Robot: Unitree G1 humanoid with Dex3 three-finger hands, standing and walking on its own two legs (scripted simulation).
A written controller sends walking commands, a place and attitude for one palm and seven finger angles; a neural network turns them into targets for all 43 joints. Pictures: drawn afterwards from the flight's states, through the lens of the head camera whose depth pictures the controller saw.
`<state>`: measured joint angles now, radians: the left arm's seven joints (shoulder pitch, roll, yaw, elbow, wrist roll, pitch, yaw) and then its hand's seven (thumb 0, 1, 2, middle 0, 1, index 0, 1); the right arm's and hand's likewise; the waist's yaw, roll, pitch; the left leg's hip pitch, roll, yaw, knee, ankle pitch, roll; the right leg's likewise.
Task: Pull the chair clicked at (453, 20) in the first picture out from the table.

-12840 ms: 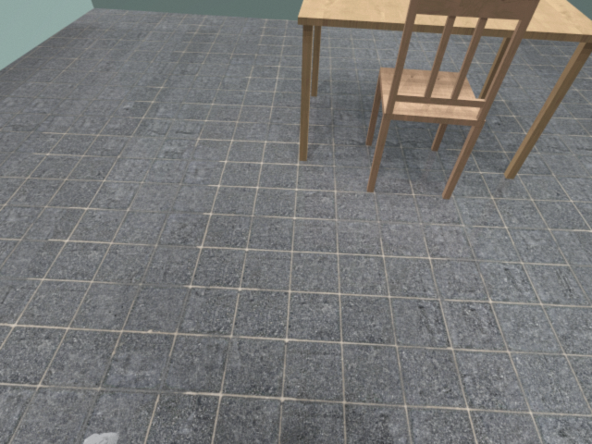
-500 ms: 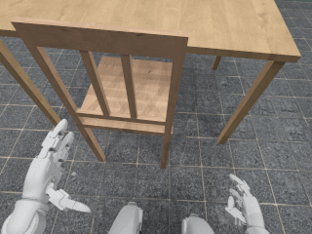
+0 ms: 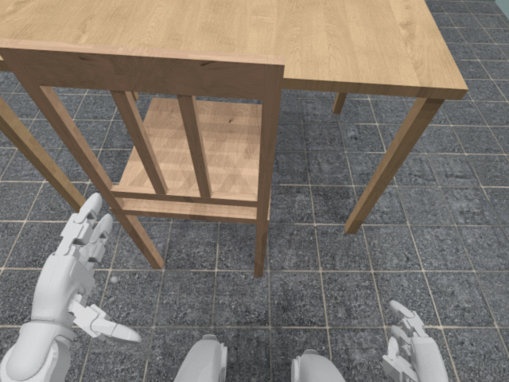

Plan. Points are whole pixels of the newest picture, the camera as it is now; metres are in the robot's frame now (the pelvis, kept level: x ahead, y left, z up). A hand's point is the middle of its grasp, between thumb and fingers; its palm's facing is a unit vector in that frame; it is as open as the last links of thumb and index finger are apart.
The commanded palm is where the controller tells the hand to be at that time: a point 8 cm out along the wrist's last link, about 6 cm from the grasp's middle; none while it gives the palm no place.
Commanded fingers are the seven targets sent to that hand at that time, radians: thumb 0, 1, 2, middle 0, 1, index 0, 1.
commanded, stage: raise the hand toward the chair's back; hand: left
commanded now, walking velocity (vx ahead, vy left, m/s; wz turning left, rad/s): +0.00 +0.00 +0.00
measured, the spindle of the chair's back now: (144, 149) +0.52 +0.25 +0.00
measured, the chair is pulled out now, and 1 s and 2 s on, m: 0.00 0.00 0.00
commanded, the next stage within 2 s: aim the fingers beside a spindle in 0.16 s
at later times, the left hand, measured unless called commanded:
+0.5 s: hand (121, 270) +0.26 +0.21 +0.04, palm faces -0.01 -1.00 -0.06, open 16.9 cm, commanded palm +0.24 +0.26 +0.05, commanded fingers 0.00 -0.50 0.30 -0.06 -0.08 -0.06 -0.08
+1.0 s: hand (130, 243) +0.31 +0.21 +0.03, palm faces -0.01 -1.00 -0.06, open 16.9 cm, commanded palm +0.29 +0.27 +0.03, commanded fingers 0.00 -0.50 0.30 -0.06 -0.08 -0.06 -0.08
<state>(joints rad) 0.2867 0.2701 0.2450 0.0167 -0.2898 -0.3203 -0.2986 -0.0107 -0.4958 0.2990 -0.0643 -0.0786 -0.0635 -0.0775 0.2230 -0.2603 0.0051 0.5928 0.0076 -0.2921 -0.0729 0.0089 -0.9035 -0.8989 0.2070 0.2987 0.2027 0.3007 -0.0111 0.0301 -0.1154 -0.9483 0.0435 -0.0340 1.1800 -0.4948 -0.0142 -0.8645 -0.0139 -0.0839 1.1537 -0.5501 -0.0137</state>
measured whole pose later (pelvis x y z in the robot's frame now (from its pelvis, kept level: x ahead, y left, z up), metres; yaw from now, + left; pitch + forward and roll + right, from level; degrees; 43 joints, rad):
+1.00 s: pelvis -0.01 +0.00 -0.01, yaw -1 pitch +18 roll -2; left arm -0.02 0.28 0.28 0.28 -0.25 -0.35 -0.30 -0.01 -0.50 0.30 -0.06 -0.08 -0.06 -0.08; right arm 0.21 -0.26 0.02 0.62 -0.01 -0.27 -0.06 0.01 -0.90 -0.90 0.21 0.30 0.20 0.30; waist -0.02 0.03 -0.13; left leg -1.05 0.04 -0.02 1.24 -0.50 -0.01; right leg -0.98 -0.02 -0.07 1.22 -0.56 -0.01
